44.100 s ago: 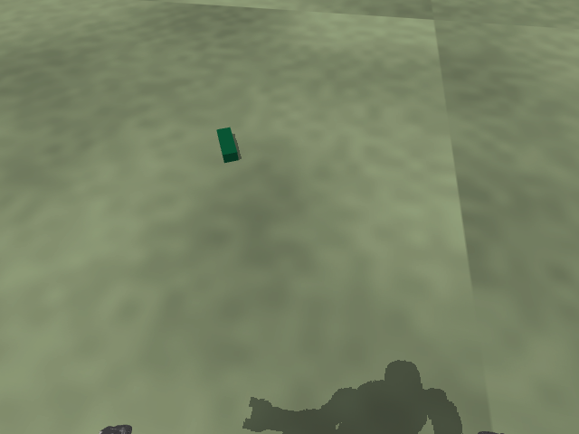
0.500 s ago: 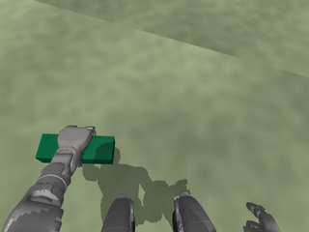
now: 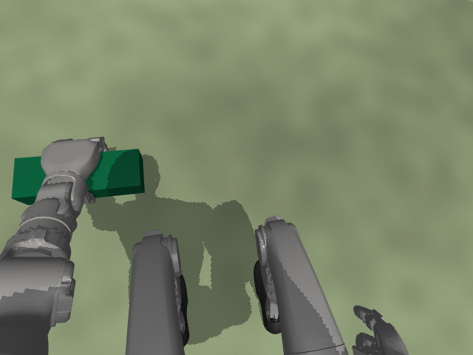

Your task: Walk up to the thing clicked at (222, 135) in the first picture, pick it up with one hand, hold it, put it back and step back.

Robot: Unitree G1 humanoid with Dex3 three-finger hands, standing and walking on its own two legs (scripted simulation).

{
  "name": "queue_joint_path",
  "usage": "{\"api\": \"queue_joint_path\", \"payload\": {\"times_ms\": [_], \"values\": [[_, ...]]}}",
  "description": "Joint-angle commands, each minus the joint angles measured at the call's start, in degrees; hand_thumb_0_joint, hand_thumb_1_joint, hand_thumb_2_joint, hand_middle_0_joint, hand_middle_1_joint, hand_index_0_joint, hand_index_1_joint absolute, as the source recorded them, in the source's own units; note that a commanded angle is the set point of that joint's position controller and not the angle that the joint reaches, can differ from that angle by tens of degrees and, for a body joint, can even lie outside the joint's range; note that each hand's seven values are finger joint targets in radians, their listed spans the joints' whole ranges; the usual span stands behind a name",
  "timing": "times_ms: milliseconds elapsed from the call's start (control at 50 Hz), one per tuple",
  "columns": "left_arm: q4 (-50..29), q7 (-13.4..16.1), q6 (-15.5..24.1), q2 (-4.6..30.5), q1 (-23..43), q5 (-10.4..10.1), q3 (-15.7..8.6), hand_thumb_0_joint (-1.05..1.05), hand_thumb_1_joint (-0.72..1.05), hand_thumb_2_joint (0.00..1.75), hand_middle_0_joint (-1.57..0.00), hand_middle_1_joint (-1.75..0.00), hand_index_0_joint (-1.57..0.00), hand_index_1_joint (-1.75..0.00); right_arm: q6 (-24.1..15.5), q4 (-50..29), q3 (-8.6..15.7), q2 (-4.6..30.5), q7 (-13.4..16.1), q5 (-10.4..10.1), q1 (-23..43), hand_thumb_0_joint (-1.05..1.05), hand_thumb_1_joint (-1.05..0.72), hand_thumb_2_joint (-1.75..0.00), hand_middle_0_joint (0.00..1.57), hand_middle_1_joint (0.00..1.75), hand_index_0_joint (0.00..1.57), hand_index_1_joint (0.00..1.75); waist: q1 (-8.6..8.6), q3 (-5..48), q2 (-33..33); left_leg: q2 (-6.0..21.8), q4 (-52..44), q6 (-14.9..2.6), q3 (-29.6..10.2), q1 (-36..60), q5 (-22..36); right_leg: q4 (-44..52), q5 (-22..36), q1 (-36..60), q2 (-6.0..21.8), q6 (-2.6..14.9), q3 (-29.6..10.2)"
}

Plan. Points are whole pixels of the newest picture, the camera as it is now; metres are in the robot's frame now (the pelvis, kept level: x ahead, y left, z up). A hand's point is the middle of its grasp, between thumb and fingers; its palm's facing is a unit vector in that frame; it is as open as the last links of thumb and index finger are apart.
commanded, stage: crouch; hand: left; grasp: from above
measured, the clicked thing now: (83, 176) +0.43 +0.26 -0.18
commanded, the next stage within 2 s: lower in 0.94 s
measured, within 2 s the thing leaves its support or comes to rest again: neither
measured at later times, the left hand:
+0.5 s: hand (97, 178) +0.45 +0.27 -0.26, palm faces -0.48 -0.03 -0.88, open 10.6 cm
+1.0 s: hand (103, 177) +0.46 +0.27 -0.32, palm faces -0.46 -0.03 -0.89, open 10.5 cm
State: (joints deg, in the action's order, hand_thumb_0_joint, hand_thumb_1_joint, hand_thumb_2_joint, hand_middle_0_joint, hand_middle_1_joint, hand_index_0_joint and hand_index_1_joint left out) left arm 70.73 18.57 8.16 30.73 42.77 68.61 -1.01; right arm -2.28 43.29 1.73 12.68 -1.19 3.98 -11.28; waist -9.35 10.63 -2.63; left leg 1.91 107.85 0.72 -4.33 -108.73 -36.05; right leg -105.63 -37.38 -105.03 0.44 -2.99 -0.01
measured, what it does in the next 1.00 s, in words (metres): lowers itself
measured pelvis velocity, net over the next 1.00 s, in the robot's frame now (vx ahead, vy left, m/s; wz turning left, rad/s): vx -0.01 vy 0.00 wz -0.08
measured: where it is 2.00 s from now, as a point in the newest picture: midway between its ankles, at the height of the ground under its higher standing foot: (224, 315)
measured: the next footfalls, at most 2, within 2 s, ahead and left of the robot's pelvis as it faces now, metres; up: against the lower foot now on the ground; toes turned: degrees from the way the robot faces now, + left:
none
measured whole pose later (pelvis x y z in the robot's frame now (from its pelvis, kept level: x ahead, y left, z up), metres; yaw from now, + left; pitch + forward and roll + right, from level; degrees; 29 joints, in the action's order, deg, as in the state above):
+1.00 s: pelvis -0.01 +0.00 -0.15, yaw -4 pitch +35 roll -8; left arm 85.2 22.7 11.9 43.6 55.9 73.8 -6.6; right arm -3.3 43.8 -3.3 14.4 -7.2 8.3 -8.3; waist -14.0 2.9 0.7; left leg 1.1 136.1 1.7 -9.3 -132.7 -38.5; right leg -132.0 -39.7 -127.5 -1.8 -3.2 1.8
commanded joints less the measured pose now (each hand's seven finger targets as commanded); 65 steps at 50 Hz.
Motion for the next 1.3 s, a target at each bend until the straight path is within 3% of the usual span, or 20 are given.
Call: {"api": "queue_joint_path", "payload": {"times_ms": [0,140,160,180,260,280,320,400,480,600,660,720,780,820,840,880,920,1100,1200,1280], "values": [[-12.2,5.0,1.4,17.8,24.7,1.4,-4.7,0.0,0.54,0.94,-0.87,-0.9,-0.9,-0.87,-1.6,-2.0,4.1,13.5,-0.4,1.2,-9.7,0.0,-0.89,-0.9,0.2,0.3,0.2,0.3,-0.14,41.3,-11.7,-1.6,-8.0,-1.13,1.2,31.4,13.4,7.2,12.8,10.8,-1.4,5.06,4.9],[-7.8,7.7,0.2,20.2,25.4,3.0,-6.6,0.0,0.52,0.93,-0.88,-0.87,-0.9,-0.85,-2.0,-1.8,3.8,13.7,-2.3,2.5,-10.1,0.0,-0.9,-0.9,0.2,0.3,0.2,0.3,-0.32,41.1,-13.7,-1.3,-1.8,-1.49,2.6,28.2,14.7,3.0,14.7,7.9,-1.7,4.82,5.2],[-7.0,7.5,0.0,19.1,25.5,2.8,-5.9,0.0,0.53,0.94,-0.88,-0.87,-0.9,-0.85,-2.0,-1.6,3.7,13.7,-2.5,2.7,-10.0,0.0,-0.9,-0.9,0.2,0.3,0.2,0.3,-0.84,40.3,-14.4,-1.3,-1.3,-1.37,2.6,27.3,14.5,2.2,14.6,7.2,-1.6,4.81,5.4],[-8.2,7.5,-0.2,20.9,26.8,2.8,-6.4,0.0,0.54,0.93,-0.89,-0.87,-0.91,-0.85,-1.9,-1.8,3.7,13.7,-2.7,2.5,-9.5,0.0,-0.9,-0.9,0.2,0.3,0.2,0.3,-0.08,41.5,-14.4,-1.2,-0.6,-1.56,2.9,26.5,13.9,1.7,14.4,7.3,-2.0,4.88,5.4],[-4.4,6.4,-0.8,20.7,26.0,2.0,-6.4,0.0,0.58,0.97,-0.91,-0.9,-0.94,-0.88,-1.8,-1.7,3.4,14.0,-3.3,3.0,-9.9,0.0,-0.9,-0.9,0.2,0.3,0.2,0.3,-1.57,38.6,-11.9,-1.1,2.1,-1.85,2.8,21.6,12.4,-0.1,14.0,7.0,-2.0,4.44,5.7],[-4.5,5.9,-0.8,19.3,25.9,1.6,-5.3,0.0,0.58,0.95,-0.9,-0.9,-0.93,-0.87,-1.7,-1.9,3.5,13.4,-3.5,2.8,-9.4,0.0,-0.9,-0.9,0.2,0.3,0.2,0.3,-1.68,37.8,-12.3,-0.9,2.2,-1.73,2.7,20.8,12.0,-0.8,13.7,6.5,-2.2,4.58,5.9],[-3.8,5.3,-0.6,21.4,26.6,1.5,-5.9,0.0,0.56,0.95,-0.89,-0.9,-0.92,-0.87,-1.5,-1.7,3.7,14.0,-3.6,2.8,-9.4,0.0,-0.9,-0.9,0.2,0.3,0.2,0.3,-1.58,37.1,-11.8,-0.9,3.3,-1.88,2.8,19.1,10.6,-1.1,12.8,5.9,-2.4,4.5,5.9],[-1.4,4.2,0.4,20.9,26.0,1.4,-5.5,0.0,0.57,0.94,-0.89,-0.91,-0.92,-0.88,-1.4,-1.6,3.3,14.4,-4.0,2.9,-9.2,0.0,-0.9,-0.9,0.2,0.3,0.2,0.3,-2.07,34.4,-11.9,-0.9,4.7,-1.48,2.0,17.5,9.9,-4.1,11.6,2.2,-2.4,4.78,6.7],[-0.9,3.9,1.7,23.4,27.4,1.9,-6.2,0.0,0.56,0.94,-0.88,-0.91,-0.92,-0.88,-1.0,-1.5,2.8,14.8,-4.5,2.9,-9.3,0.0,-0.9,-0.9,0.2,0.3,0.2,0.3,-2.37,33.3,-12.0,-1.0,6.9,-1.61,2.3,14.7,9.1,-5.8,11.3,1.1,-2.5,4.76,6.7],[0.0,5.4,3.6,25.4,30.5,3.3,-7.0,0.0,0.58,0.91,-0.89,-0.92,-0.92,-0.88,-1.1,-1.1,1.7,15.3,-5.1,3.5,-9.4,0.0,-0.9,-0.9,0.2,0.3,0.2,0.3,-3.08,33.7,-13.4,-1.1,9.5,-1.63,2.4,12.6,8.2,-8.4,10.6,-1.1,-2.8,4.8,7.4],[-0.1,6.3,4.0,27.4,30.8,3.9,-8.3,0.0,0.56,0.9,-0.88,-0.9,-0.91,-0.87,-1.0,-0.7,1.4,15.5,-5.2,3.8,-9.4,0.0,-0.9,-0.9,0.2,0.3,0.2,0.3,-2.2,34.9,-14.7,-1.2,10.5,-1.6,2.8,12.5,7.9,-9.4,10.3,-1.5,-2.9,4.82,7.4],[-0.8,6.9,4.2,28.6,33.6,4.2,-8.4,0.0,0.56,0.92,-0.88,-0.9,-0.91,-0.87,-1.0,-0.6,1.1,15.7,-5.3,4.1,-9.4,0.0,-0.9,-0.9,0.2,0.3,0.2,0.3,-3.19,36.0,-15.8,-1.2,11.5,-1.59,2.7,11.9,7.4,-10.6,10.1,-1.7,-3.0,4.86,7.9],[3.0,7.1,3.7,27.7,31.7,4.0,-7.7,0.0,0.58,0.91,-0.89,-0.9,-0.92,-0.87,-1.1,-0.3,0.6,15.7,-5.4,4.2,-9.3,0.0,-0.9,-0.9,0.2,0.3,0.2,0.3,-3.59,33.1,-14.2,-1.1,12.7,-1.84,2.7,9.8,6.3,-10.8,9.4,-2.9,-3.1,4.7,8.0],[2.3,7.4,3.7,29.8,33.2,4.3,-8.5,0.0,0.56,0.89,-0.88,-0.88,-0.91,-0.85,-1.0,-0.3,0.5,16.1,-5.2,4.3,-8.8,0.0,-0.9,-0.9,0.2,0.3,0.2,0.3,-2.93,34.5,-15.9,-1.2,12.7,-1.7,2.6,9.9,6.4,-11.9,9.4,-3.5,-3.2,4.96,8.2],[5.2,7.2,3.3,28.0,31.1,4.4,-7.6,0.0,0.56,0.9,-0.88,-0.89,-0.91,-0.86,-1.0,-0.4,0.2,15.9,-5.3,4.4,-9.1,0.0,-0.9,-0.9,0.2,0.3,0.2,0.3,-3.64,32.5,-14.9,-1.2,13.0,-1.71,2.4,9.3,6.0,-12.0,9.0,-4.3,-3.2,4.84,8.4],[3.3,7.1,3.5,29.3,34.3,4.4,-7.4,0.0,0.55,0.94,-0.89,-0.89,-0.91,-0.86,-1.0,-0.1,0.1,16.2,-5.4,4.2,-8.6,0.0,-0.9,-0.9,0.2,0.3,0.2,0.3,-3.65,33.7,-15.9,-1.1,13.3,-1.65,2.1,9.3,5.9,-12.7,9.1,-4.7,-3.5,5.08,8.7],[6.9,7.1,3.1,28.6,31.6,4.4,-7.5,0.0,0.58,0.92,-0.9,-0.89,-0.93,-0.86,-1.1,-0.4,-0.3,16.6,-5.4,4.3,-8.9,0.0,-0.9,-0.9,0.2,0.3,0.2,0.3,-3.92,30.1,-15.3,-1.3,13.3,-1.52,1.8,8.5,5.6,-13.5,8.7,-6.6,-3.0,5.08,9.1],[7.3,5.8,4.1,29.4,32.2,3.5,-6.5,0.0,0.58,0.93,-0.93,-0.88,-0.95,-0.86,-1.4,-0.6,-1.7,16.9,-5.9,4.7,-8.8,0.0,-0.9,-0.9,0.2,0.3,0.2,0.3,-5.36,30.1,-13.7,-1.0,17.2,-2.01,1.7,5.7,8.3,-14.7,12.2,-3.8,-3.6,4.29,9.3],[8.7,6.7,5.8,31.2,31.7,4.4,-7.5,0.0,0.6,0.94,-0.94,-0.9,-0.96,-0.87,-1.3,-0.6,-2.6,17.2,-6.1,5.5,-8.5,0.0,-0.9,-0.9,0.2,0.3,0.2,0.3,-5.59,28.7,-14.3,-1.0,18.5,-1.82,1.3,4.0,7.6,-16.0,11.3,-4.2,-3.9,4.31,9.9],[5.7,8.6,7.1,34.1,32.6,5.6,-9.5,0.0,0.63,0.97,-0.96,-0.92,-0.98,-0.9,-1.1,-0.7,-3.1,17.5,-6.2,6.1,-8.3,0.0,-0.9,-0.9,0.2,0.3,0.2,0.3,-5.04,31.6,-17.7,-1.0,19.3,-1.5,1.2,6.1,9.9,-17.5,13.4,-3.6,-4.0,4.27,10.2]]}}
